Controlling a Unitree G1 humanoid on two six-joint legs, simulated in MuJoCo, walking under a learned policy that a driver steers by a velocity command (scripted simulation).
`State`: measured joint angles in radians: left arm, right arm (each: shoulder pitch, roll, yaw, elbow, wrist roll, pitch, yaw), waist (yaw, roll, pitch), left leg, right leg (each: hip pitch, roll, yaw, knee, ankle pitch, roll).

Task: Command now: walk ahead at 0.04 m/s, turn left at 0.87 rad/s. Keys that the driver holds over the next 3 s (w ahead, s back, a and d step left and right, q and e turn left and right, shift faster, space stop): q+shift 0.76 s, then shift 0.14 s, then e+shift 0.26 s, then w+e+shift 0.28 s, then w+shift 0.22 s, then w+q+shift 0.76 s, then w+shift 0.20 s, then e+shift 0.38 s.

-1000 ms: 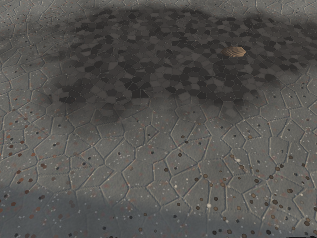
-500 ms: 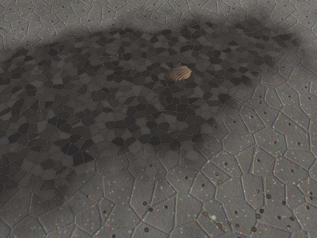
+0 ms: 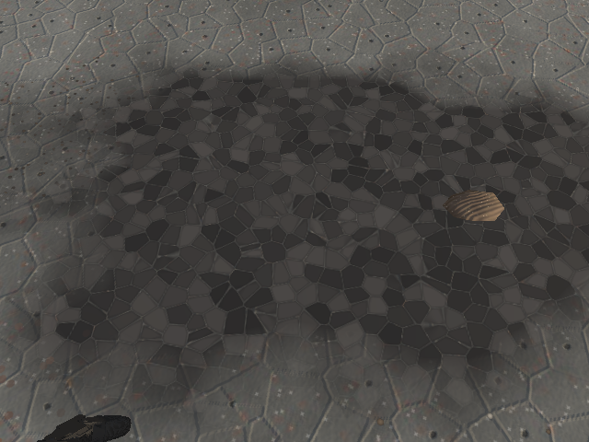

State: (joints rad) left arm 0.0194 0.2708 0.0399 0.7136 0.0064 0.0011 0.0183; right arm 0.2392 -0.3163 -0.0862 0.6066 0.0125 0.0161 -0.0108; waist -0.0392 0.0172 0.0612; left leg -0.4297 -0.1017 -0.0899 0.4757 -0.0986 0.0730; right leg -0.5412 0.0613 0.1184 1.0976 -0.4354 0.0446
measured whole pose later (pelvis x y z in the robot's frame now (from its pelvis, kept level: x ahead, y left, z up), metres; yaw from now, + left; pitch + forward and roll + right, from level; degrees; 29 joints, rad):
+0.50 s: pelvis +0.05 -0.07 +0.01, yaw +29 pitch +2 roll +0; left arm 0.12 0.25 0.06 0.71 0.02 0.02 0.06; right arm 0.21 -0.35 -0.10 0.56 0.03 0.07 -0.01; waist 0.01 0.05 0.05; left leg -0.58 0.06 -0.02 1.09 -0.34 -0.11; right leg -0.25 -0.03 -0.10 0.40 -0.18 -0.02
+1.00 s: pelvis +0.04 -0.02 +0.01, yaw +51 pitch +2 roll -1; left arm 0.13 0.30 0.08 0.73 0.00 0.02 0.01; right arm 0.12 -0.29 -0.06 0.59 -0.01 0.03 -0.03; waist 0.01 -0.02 0.04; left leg -0.29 -0.06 -0.09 0.51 -0.25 0.04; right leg -0.50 -0.03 0.01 0.84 -0.30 0.07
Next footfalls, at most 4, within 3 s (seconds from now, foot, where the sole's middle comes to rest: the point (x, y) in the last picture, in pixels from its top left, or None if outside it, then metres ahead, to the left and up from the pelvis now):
0.22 right None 0.16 -0.15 -0.77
0.68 left None -0.01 0.07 -0.77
1.08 right None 0.19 -0.07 -0.77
1.38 left None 0.00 0.11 -0.77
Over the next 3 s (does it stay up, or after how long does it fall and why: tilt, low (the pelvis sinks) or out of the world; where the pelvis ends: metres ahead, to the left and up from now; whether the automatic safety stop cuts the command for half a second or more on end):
stays up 1.05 0.71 0.01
